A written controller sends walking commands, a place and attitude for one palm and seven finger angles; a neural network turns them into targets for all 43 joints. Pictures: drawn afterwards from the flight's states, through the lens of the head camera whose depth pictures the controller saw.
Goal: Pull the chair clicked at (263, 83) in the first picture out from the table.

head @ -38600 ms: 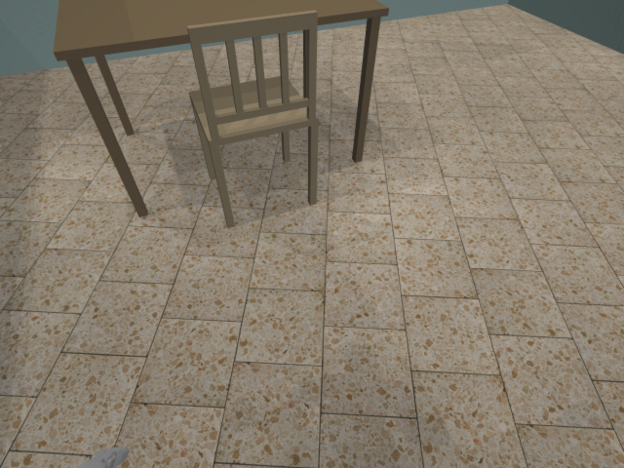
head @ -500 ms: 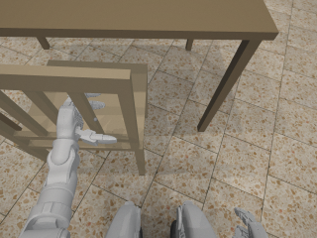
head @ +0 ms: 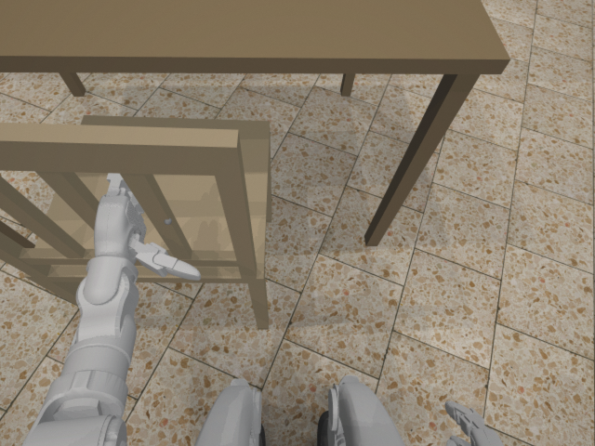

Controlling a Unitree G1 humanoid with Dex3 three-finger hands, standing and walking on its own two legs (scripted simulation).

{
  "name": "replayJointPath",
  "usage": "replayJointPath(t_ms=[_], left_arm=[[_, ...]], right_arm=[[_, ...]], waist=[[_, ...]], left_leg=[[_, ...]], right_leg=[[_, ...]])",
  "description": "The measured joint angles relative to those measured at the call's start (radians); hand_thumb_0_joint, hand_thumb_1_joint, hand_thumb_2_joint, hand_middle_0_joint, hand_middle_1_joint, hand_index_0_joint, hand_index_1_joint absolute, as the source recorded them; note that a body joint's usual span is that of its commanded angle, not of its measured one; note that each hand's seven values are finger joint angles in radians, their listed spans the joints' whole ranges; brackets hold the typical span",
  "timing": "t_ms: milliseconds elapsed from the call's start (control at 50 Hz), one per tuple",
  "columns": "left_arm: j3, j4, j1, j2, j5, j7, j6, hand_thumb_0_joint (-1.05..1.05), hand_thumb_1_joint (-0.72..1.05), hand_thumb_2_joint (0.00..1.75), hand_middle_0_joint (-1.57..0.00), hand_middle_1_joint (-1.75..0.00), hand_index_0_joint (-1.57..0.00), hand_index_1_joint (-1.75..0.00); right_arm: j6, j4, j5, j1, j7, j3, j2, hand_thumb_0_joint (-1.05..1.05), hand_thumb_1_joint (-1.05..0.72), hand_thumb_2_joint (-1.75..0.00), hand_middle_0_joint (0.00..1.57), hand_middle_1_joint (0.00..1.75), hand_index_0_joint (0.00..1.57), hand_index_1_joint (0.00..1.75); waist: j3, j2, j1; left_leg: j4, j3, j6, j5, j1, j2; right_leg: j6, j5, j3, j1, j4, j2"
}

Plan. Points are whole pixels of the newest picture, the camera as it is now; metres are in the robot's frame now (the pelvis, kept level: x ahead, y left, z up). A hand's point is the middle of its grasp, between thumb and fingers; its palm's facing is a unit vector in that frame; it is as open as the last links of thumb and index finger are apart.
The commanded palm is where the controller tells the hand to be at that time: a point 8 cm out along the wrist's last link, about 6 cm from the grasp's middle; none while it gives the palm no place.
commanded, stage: draw the fingers out of the gap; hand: left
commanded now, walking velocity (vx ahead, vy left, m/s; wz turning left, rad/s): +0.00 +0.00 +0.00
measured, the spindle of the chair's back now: (98, 218) +0.41 +0.27 +0.01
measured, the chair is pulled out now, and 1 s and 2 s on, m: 0.03 0.03 0.02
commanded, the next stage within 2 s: aim the fingers beside a spindle in 0.68 s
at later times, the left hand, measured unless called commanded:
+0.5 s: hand (163, 285) +0.31 +0.17 +0.01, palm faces +0.00 -1.00 -0.01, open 17.5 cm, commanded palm +0.29 +0.22 +0.02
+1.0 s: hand (162, 321) +0.27 +0.16 +0.02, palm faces +0.02 -1.00 -0.03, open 17.4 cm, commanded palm +0.25 +0.21 +0.02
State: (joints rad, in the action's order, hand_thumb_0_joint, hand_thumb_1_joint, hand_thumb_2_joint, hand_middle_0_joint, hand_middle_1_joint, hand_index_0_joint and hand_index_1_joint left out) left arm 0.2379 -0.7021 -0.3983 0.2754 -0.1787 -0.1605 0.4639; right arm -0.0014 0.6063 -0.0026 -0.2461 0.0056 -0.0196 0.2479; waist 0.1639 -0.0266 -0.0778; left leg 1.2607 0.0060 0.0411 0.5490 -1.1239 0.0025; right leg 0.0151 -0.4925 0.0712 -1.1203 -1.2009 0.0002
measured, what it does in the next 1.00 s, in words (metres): stands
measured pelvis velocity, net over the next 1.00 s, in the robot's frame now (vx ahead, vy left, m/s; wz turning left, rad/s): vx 0.00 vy -0.01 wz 0.03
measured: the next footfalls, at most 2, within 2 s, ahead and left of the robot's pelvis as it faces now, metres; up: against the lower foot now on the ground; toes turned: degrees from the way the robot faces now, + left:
none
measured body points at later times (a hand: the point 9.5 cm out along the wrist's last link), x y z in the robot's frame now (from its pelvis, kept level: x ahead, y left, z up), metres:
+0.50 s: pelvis +0.01 +0.01 +0.00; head +0.11 +0.02 +0.44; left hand +0.31 +0.22 +0.02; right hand +0.19 -0.23 -0.10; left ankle +0.02 +0.09 -0.63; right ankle +0.04 -0.12 -0.63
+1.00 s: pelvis +0.00 -0.01 -0.01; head +0.11 +0.01 +0.42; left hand +0.26 +0.21 +0.03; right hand +0.20 -0.23 -0.11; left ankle +0.02 +0.09 -0.63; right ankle +0.04 -0.12 -0.63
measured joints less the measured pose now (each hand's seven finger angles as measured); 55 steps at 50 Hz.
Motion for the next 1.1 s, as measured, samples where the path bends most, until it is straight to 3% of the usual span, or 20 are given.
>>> replayJointPath(t_ms=[180,340,460,600,860,980,1100], left_arm=[[-0.053,0.144,0.167,-0.04,-0.023,-0.008,0.0,-0.01,-0.54,0.2,0.0,0.0,0.0,-0.01],[-0.113,0.302,0.333,-0.08,-0.018,0.03,0.02,-0.01,-0.55,0.2,0.0,0.0,0.0,0.0],[-0.144,0.347,0.365,-0.078,-0.006,0.019,0.022,-0.01,-0.55,0.2,0.0,0.0,0.0,0.0],[-0.162,0.448,0.447,-0.082,-0.022,0.012,-0.033,-0.01,-0.55,0.2,0.0,0.0,0.0,0.0],[-0.186,0.597,0.638,-0.08,-0.016,0.024,-0.028,-0.01,-0.55,0.21,0.0,0.0,0.0,0.0],[-0.18,0.628,0.612,-0.072,-0.016,0.037,0.02,-0.01,-0.54,0.21,-0.01,-0.01,-0.01,-0.01],[-0.17,0.618,0.576,-0.065,-0.028,0.004,-0.047,-0.01,-0.53,0.23,-0.02,-0.02,-0.02,-0.03]], right_arm=[[-0.006,-0.027,-0.009,0.004,-0.016,0.007,-0.006,0.0,-0.9,-0.9,0.2,0.3,0.2,0.3],[0.011,-0.05,-0.002,0.035,-0.014,0.012,-0.012,0.01,-0.9,-0.9,0.2,0.3,0.2,0.3],[0.017,-0.06,0.001,0.072,-0.012,0.008,-0.011,0.01,-0.9,-0.9,0.2,0.3,0.2,0.3],[0.021,-0.089,-0.005,0.083,-0.006,0.005,-0.02,0.01,-0.9,-0.9,0.2,0.3,0.2,0.3],[0.045,-0.112,-0.001,0.055,-0.002,0.0,-0.024,0.01,-0.9,-0.9,0.2,0.3,0.2,0.3],[0.073,-0.093,0.009,0.065,0.004,0.004,-0.016,0.01,-0.9,-0.9,0.2,0.3,0.2,0.3],[0.064,-0.095,-0.001,0.068,0.003,0.003,-0.017,0.01,-0.9,-0.9,0.2,0.3,0.2,0.3]], waist=[[0.01,-0.002,0.021],[0.008,0.002,0.042],[0.008,0.003,0.057],[0.004,-0.002,0.064],[0.021,0.001,0.065],[0.024,-0.002,0.067],[0.022,-0.011,0.06]], left_leg=[[-0.032,0.011,0.006,0.002,0.045,-0.001],[-0.025,0.002,0.008,0.009,0.061,-0.009],[0.005,-0.009,0.007,0.017,0.042,-0.015],[0.014,-0.012,0.004,0.019,0.039,-0.015],[0.044,-0.027,-0.005,0.036,0.027,-0.011],[0.084,-0.04,-0.012,0.044,-0.017,-0.011],[0.094,-0.039,-0.015,0.046,-0.029,-0.006]], right_leg=[[-0.008,0.001,-0.012,0.042,0.031,0.001],[-0.01,-0.01,-0.004,0.063,0.026,-0.007],[-0.008,-0.023,0.007,0.05,-0.003,-0.013],[-0.005,-0.025,0.011,0.049,-0.011,-0.013],[0.006,-0.044,0.026,0.04,-0.04,-0.009],[0.013,-0.056,0.039,0.001,-0.077,-0.01],[0.016,-0.056,0.038,-0.014,-0.087,-0.006]])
